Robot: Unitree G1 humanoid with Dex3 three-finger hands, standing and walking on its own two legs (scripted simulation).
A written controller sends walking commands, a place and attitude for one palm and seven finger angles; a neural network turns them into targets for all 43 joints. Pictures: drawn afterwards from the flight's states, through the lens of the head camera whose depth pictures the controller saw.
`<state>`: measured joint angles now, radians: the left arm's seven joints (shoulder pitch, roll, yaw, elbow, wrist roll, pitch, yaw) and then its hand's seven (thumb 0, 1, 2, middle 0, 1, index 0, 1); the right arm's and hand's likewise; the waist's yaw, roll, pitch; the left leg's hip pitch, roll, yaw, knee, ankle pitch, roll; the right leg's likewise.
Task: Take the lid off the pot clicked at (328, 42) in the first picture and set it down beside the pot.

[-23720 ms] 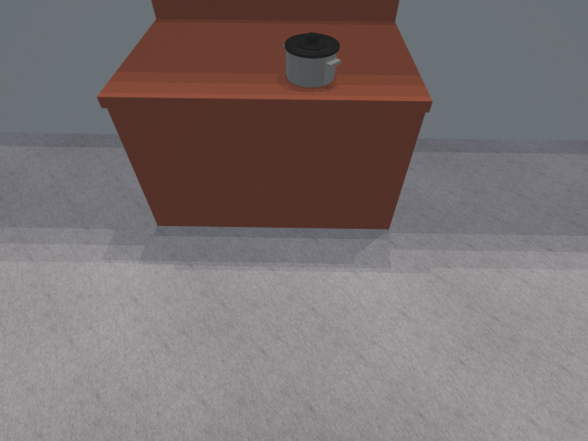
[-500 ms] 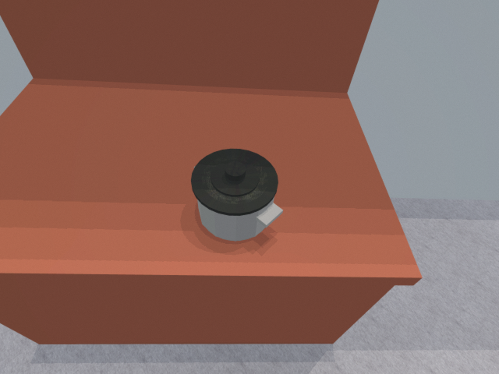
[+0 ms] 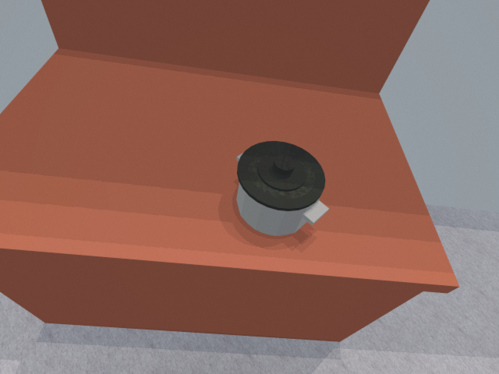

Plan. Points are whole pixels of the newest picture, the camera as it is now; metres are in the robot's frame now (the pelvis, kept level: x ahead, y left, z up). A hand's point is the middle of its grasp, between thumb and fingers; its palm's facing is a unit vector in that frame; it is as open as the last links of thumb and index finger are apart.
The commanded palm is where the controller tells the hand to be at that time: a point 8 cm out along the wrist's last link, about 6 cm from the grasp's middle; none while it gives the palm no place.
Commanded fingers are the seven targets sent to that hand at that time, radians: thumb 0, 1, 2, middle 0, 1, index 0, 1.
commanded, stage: come to a stop and stand still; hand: left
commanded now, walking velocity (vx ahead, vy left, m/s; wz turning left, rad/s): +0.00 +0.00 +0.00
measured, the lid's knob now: (284, 164) +0.49 -0.02 +0.04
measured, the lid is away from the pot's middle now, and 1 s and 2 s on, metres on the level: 0.01 0.01 0.01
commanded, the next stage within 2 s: look again from close up in 0.60 s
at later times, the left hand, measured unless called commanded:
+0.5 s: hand out of the picture +0.08 +0.34 -0.21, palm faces +0.13 -0.93 -0.33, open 7.4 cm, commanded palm none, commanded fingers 0.00 0.90 0.90 -0.20 -0.30 -0.20 -0.30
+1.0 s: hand out of the picture -0.01 +0.32 -0.16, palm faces +0.08 -0.99 -0.13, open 7.3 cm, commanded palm none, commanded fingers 0.00 0.90 0.90 -0.20 -0.30 -0.20 -0.30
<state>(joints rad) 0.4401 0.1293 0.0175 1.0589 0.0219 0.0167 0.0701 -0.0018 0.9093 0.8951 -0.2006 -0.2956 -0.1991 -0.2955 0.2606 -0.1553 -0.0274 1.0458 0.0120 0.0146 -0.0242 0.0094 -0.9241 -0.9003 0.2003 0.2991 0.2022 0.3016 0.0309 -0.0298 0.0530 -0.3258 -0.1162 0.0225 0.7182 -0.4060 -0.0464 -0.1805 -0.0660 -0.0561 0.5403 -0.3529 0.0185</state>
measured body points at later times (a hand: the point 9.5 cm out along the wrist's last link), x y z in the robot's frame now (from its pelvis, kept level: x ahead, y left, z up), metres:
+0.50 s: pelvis -0.02 +0.10 -0.06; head +0.01 +0.11 +0.39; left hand +0.07 +0.39 -0.19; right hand +0.06 -0.11 -0.21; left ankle -0.05 +0.31 -0.71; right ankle -0.04 +0.04 -0.72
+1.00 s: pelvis +0.00 +0.16 +0.02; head +0.02 +0.19 +0.47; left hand -0.02 +0.37 -0.15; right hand +0.01 -0.07 -0.12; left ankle -0.02 +0.22 -0.72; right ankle -0.04 +0.05 -0.72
